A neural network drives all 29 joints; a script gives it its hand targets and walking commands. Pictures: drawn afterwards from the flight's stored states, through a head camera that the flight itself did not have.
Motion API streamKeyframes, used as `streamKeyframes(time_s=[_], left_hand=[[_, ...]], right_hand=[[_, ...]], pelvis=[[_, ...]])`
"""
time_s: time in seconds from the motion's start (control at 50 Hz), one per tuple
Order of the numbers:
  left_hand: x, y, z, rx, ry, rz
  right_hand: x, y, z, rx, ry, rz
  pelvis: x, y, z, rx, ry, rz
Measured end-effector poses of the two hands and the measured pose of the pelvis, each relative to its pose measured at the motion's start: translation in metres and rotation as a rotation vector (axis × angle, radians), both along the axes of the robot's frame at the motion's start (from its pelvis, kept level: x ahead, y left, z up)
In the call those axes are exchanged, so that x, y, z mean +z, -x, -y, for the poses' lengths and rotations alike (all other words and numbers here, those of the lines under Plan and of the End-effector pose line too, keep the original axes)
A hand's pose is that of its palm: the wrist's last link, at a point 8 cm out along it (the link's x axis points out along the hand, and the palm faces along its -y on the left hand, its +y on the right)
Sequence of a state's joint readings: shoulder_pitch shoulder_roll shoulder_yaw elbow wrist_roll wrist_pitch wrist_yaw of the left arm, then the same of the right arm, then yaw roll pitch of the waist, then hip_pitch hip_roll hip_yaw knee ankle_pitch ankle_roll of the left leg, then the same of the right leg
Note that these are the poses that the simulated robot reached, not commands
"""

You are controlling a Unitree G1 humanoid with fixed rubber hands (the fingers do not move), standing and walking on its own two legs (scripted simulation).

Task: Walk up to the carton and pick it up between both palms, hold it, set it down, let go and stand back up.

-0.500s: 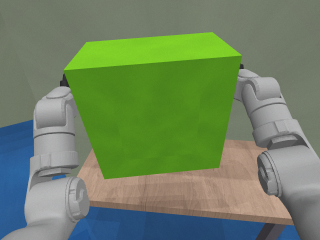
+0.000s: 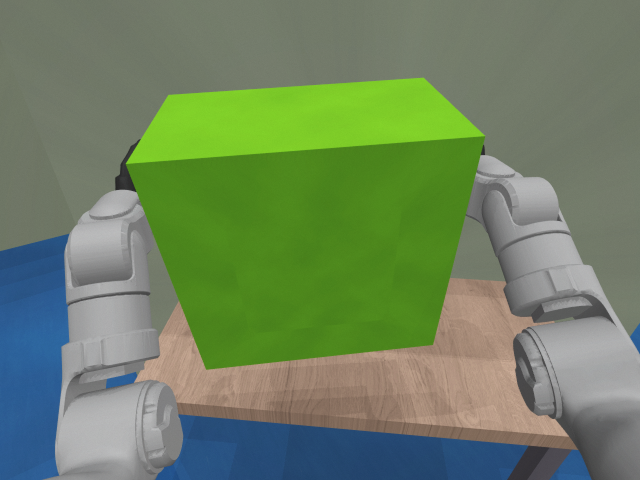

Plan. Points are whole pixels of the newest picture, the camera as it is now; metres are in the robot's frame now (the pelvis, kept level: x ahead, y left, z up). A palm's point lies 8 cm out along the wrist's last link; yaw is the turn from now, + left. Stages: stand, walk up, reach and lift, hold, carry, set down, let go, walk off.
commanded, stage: hold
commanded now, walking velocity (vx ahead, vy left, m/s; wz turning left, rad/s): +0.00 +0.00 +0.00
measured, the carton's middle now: (310, 229) +0.35 +0.00 +0.22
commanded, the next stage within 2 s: none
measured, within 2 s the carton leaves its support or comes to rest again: neither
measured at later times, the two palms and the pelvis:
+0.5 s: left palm (139, 196) +0.36 +0.19 +0.27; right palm (472, 162) +0.36 -0.20 +0.30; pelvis -0.01 +0.00 +0.00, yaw +0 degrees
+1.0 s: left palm (138, 201) +0.36 +0.19 +0.26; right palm (466, 169) +0.37 -0.19 +0.29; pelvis +0.00 +0.00 +0.00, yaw +0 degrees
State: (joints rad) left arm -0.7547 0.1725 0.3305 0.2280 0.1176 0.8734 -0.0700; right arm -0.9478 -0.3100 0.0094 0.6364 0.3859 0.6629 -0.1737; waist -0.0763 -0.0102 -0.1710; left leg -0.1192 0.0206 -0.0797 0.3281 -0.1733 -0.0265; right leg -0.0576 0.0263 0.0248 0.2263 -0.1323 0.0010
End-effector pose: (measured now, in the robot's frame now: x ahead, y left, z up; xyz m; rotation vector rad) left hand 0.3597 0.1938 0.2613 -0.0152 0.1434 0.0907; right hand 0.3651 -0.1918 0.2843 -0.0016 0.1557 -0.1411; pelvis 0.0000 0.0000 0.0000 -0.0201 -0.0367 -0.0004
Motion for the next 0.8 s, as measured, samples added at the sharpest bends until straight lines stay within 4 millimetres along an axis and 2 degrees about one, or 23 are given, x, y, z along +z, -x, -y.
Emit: streamKeyframes(time_s=[0.32, 0.58, 0.8], left_hand=[[0.011, -0.001, 0.005, -0.012, -0.018, -0.013], [0.007, -0.003, 0.006, -0.01, -0.011, -0.014], [-0.001, -0.01, 0.002, -0.009, -0.005, -0.032]], right_hand=[[0.012, 0.004, 0.004, -0.013, 0.006, -0.012], [0.012, 0.0, 0.005, -0.008, 0.02, -0.013], [0.002, -0.009, 0.002, -0.004, 0.026, -0.033]], pelvis=[[0.0, 0.008, -0.002, -0.009, -0.002, -0.013], [0.0, 0.005, 0.001, -0.005, -0.002, -0.014], [0.0, 0.001, 0.001, 0.001, 0.0, -0.018]])
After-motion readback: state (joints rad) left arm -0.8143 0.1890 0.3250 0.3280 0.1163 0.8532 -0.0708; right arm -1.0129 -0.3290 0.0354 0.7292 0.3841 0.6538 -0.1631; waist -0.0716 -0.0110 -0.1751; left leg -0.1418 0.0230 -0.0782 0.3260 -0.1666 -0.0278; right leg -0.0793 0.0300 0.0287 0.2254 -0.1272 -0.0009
